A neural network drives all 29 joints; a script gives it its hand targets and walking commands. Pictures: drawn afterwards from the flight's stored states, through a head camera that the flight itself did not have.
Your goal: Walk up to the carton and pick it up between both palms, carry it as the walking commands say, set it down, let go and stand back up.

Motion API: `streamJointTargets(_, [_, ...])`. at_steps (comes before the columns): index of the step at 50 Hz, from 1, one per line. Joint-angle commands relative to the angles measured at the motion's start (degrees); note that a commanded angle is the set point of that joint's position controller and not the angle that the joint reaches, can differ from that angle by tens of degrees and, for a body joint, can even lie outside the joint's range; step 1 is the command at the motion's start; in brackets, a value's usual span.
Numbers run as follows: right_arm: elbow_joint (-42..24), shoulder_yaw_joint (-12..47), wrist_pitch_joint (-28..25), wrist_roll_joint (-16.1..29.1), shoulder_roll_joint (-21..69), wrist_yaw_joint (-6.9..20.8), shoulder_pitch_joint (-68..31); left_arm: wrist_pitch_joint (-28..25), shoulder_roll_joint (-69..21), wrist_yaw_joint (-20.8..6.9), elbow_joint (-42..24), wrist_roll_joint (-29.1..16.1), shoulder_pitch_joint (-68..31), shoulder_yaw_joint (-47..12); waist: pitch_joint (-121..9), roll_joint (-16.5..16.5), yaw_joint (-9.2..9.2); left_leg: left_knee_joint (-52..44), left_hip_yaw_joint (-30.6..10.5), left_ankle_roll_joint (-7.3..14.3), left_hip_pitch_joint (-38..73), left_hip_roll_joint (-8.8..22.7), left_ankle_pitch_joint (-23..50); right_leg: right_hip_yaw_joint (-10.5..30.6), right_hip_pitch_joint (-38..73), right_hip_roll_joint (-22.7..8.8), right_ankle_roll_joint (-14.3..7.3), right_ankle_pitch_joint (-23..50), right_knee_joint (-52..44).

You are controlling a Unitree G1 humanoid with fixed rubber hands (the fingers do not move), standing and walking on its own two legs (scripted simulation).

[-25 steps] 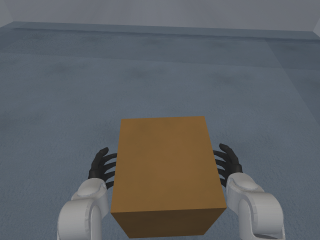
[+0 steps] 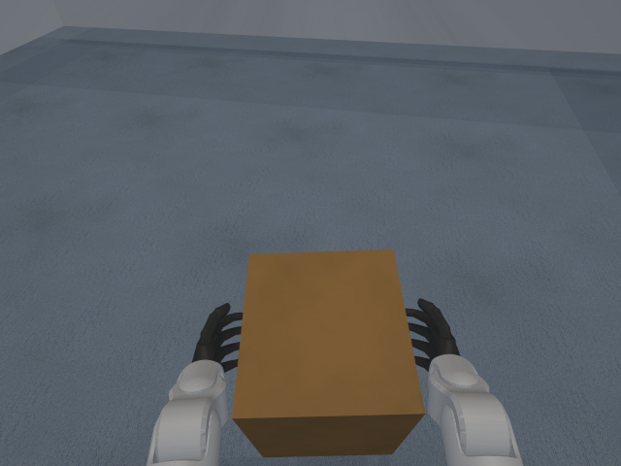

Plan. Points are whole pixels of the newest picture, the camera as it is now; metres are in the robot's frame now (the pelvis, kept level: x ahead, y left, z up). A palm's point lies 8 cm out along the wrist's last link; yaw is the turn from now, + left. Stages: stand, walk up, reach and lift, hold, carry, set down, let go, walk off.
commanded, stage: hold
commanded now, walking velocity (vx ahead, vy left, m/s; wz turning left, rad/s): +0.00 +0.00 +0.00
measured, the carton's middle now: (324, 359) +0.30 -0.02 -0.04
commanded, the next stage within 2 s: set down in 0.30 s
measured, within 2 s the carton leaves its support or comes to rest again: neither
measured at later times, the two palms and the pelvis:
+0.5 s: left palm (226, 346) +0.28 +0.11 +0.04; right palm (455, 343) +0.26 -0.18 +0.04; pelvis -0.04 -0.02 -0.01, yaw +0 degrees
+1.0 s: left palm (238, 352) +0.32 +0.11 -0.04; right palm (434, 360) +0.28 -0.17 -0.05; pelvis -0.03 +0.01 -0.02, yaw -1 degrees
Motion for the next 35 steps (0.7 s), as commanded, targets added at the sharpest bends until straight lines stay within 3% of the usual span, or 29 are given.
streamJointTargets(1, [-2.2, 24.1, -0.5, 7.9, 30.2, 7.9, -20.1, -0.3, -30.6, -8.2, -1.4, -7.3, -21.7, -24.0, -10.4, 0.3, -1.23, -5.6, -5.7, 1.8, -9.6, -1.3, 8.5, 4.0, 15.0, 4.6, -2.2, 11.4, 1.8])
streamJointTargets(6, [4.7, 23.3, 1.2, 7.7, 38.5, 10.0, -31.3, 0.5, -37.6, -11.4, 4.7, -5.9, -32.3, -21.0, -6.9, 0.9, 0.2, -6.5, -5.9, 2.6, -15.9, -1.6, -3.2, 3.9, 16.8, 4.8, -1.7, 3.9, 2.7])
streamJointTargets(15, [17.4, 19.7, 2.8, 5.8, 55.9, 14.4, -43.8, 0.1, -49.0, -19.4, 15.4, -4.6, -47.6, -17.1, -9.9, -2.2, 1.49, -3.5, -3.3, 1.8, -15.3, -4.0, -4.4, 6.0, 16.5, 4.1, -0.4, -5.5, -0.7])
streamJointTargets(16, [19.4, 18.0, 2.6, 3.7, 57.9, 14.9, -42.3, 0.1, -50.0, -20.0, 15.7, -4.7, -48.3, -16.9, -7.3, -4.9, -4.09, -2.1, -2.6, 2.7, -12.5, -5.2, -5.8, 7.5, 14.5, 4.8, -0.5, -9.2, -1.4])
streamJointTargets(19, [24.9, 14.0, 1.4, 2.7, 59.7, 15.9, -46.8, -0.9, -50.0, -21.5, 21.7, -2.2, -53.0, -12.3, -7.7, -3.4, -2.47, -0.4, -2.2, 2.5, -13.2, -5.8, -7.4, 7.8, 11.8, 4.2, -0.8, -14.8, -1.3])
streamJointTargets(22, [27.9, 11.1, 0.3, 2.0, 60.5, 17.2, -52.0, -2.4, -50.7, -21.9, 27.8, 1.0, -54.1, -6.5, -8.8, -2.2, 0.25, -0.7, -2.1, 2.9, -16.4, -5.1, -9.3, 7.2, 14.0, 4.7, -0.4, -15.6, 0.2])
streamJointTargets(24, [30.4, 8.6, -0.8, 0.8, 59.9, 17.7, -53.7, -3.5, -50.7, -21.7, 30.7, 2.6, -55.1, -3.7, -8.6, -1.9, 0.96, -0.7, -2.0, 3.1, -17.2, -4.7, -10.3, 6.9, 13.8, 4.7, -0.3, -15.7, 1.0])
streamJointTargets(29, [34.4, 3.7, -4.0, -2.2, 57.1, 17.9, -55.0, -6.1, -51.1, -20.8, 34.1, 4.7, -57.3, -0.7, -8.7, -1.0, -0.09, 0.1, -2.1, 3.0, -17.1, -4.6, -9.6, 6.1, 10.4, 4.7, -0.8, -12.7, 2.9])
streamJointTargets(35, [35.1, 2.1, -8.0, -4.7, 53.8, 17.6, -53.7, -9.2, -52.1, -19.2, 35.0, 5.9, -55.4, -0.1, -10.4, -0.5, -1.32, 1.0, -3.1, 2.7, -19.4, -4.3, -6.0, 5.2, 7.3, 4.8, -1.3, -4.5, 6.6])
